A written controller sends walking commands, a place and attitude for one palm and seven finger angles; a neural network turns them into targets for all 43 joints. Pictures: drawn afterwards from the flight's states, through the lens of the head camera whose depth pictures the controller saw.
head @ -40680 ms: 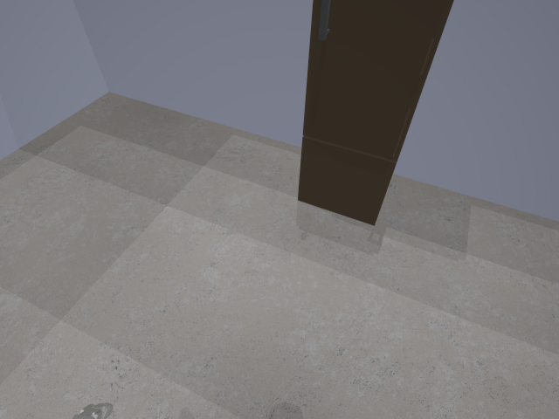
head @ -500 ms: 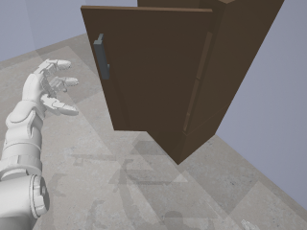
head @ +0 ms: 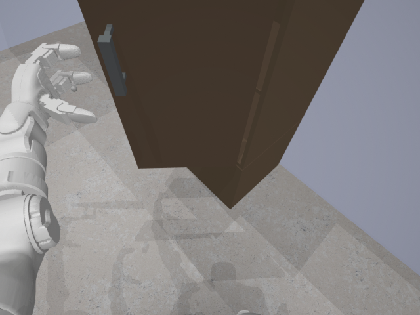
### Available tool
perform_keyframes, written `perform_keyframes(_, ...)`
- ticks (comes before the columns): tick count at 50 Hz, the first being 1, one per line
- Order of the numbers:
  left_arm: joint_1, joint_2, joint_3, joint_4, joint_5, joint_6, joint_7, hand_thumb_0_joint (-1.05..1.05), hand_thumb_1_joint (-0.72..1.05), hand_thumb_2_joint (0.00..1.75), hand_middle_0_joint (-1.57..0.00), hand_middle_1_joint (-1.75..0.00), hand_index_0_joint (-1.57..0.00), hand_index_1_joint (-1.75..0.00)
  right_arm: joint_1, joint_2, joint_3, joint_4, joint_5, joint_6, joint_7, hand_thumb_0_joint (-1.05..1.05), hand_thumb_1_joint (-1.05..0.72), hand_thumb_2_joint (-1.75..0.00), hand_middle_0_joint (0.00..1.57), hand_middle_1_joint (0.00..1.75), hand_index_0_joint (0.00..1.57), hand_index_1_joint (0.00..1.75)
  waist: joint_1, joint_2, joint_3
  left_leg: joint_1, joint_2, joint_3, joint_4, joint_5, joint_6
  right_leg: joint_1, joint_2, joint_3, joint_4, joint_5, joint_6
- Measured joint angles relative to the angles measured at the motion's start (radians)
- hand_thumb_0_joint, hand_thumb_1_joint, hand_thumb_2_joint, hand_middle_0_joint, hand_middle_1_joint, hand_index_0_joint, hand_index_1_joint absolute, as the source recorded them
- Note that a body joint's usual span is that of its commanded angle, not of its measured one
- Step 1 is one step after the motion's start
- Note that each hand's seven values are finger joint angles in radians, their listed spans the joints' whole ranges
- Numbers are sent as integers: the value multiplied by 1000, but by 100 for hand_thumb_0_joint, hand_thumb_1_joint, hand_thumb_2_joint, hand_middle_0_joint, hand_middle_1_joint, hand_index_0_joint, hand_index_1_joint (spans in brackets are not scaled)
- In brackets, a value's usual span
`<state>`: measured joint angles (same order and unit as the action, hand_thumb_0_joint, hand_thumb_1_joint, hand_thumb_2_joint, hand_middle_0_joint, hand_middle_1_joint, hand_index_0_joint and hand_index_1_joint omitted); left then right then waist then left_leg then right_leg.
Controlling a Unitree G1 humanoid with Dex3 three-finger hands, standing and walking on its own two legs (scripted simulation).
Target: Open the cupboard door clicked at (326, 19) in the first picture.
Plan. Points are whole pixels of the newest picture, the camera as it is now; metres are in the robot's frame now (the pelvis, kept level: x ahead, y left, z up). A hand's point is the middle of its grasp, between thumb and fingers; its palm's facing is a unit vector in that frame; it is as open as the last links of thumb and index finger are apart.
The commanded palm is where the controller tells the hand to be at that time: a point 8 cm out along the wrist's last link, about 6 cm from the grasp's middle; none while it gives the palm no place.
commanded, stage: move the hooked fingers beside the handle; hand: left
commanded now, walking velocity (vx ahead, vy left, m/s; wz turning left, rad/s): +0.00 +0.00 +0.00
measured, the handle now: (115, 62) +0.58 +0.16 +0.13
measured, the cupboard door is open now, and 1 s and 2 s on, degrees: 50 50 50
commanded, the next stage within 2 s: slide the fingers in behind the handle in 1.20 s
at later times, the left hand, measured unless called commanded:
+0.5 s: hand (80, 72) +0.54 +0.22 +0.14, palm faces +0.00 -1.00 +0.02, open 14.0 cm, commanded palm +0.51 +0.27 +0.14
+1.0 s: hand (80, 79) +0.52 +0.22 +0.14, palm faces -0.01 -1.00 +0.02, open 14.0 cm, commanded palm +0.50 +0.27 +0.13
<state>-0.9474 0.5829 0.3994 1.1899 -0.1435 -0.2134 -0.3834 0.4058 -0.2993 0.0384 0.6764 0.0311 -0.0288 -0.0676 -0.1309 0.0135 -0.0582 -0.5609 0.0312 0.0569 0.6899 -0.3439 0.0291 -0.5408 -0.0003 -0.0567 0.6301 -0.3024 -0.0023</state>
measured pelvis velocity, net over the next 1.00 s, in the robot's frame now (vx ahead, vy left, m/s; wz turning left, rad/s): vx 0.01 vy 0.01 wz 0.00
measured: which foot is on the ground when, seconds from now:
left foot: down 0.00-1.00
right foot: down 0.00-1.00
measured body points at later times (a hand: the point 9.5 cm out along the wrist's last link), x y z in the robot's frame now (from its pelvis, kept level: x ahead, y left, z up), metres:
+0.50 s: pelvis +0.01 +0.00 -0.01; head +0.12 +0.01 +0.43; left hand +0.53 +0.27 +0.14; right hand -0.05 -0.27 -0.11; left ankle -0.01 +0.10 -0.72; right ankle +0.00 -0.12 -0.72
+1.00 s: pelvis +0.01 +0.01 -0.01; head +0.10 +0.02 +0.43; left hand +0.51 +0.27 +0.14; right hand +0.03 -0.27 -0.12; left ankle -0.01 +0.10 -0.72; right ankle +0.00 -0.12 -0.72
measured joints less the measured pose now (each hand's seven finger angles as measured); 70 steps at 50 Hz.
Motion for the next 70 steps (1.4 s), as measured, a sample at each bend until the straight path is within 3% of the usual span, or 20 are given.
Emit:
perform_keyframes(20,-175,132,57,154,82,1,33,-2,-50,30,-30,-120,-30,-120,61,-3,11,-23,-25,46,15,1,-90,-90,21,30,20,30,-78,9,-1,-117,20,5,51,-19,0,-112,18,7,26,-1,0)
perform_keyframes(29,-57,118,87,43,47,-8,-10,-2,-50,30,-30,-120,-30,-120,92,3,-2,-38,-21,87,25,1,-90,-90,21,30,20,30,-55,6,-16,-99,28,16,44,-33,1,-95,27,19,12,-5,1)
perform_keyframes(36,-19,54,39,-11,18,7,-1,-2,-50,30,-29,-120,-29,-120,58,10,-10,-29,-17,91,30,1,-90,-90,21,30,20,30,-28,7,-30,-76,21,-1,46,-40,2,-60,21,3,4,-13,4)
perform_keyframes(41,-37,24,12,10,24,10,24,-2,-51,30,-29,-120,-29,-120,13,12,-7,-36,-18,80,31,1,-90,-90,21,30,20,30,-21,10,-34,-72,14,-9,55,-42,4,-54,14,-5,15,-19,6)
perform_keyframes(51,-101,27,2,76,43,-16,49,-2,-50,30,-30,-120,-30,-120,-22,16,10,-51,-19,57,29,1,-90,-90,21,30,20,30,-29,9,-24,-96,10,-12,76,-39,4,-80,8,-7,46,-23,5)
perform_keyframes(56,-127,66,14,115,62,-9,47,-2,-50,30,-30,-120,-30,-120,-2,11,18,-50,-19,57,24,1,-90,-90,21,30,20,30,-47,10,-16,-116,13,-12,86,-36,4,-101,11,-7,55,-20,3)
perform_keyframes(70,-149,146,41,119,59,-11,9,-2,-50,30,-30,-120,-30,-120,87,-8,7,-20,-24,65,16,1,-90,-90,21,30,20,30,-79,6,-4,-160,24,-9,92,-33,4,-141,22,-3,46,-6,2)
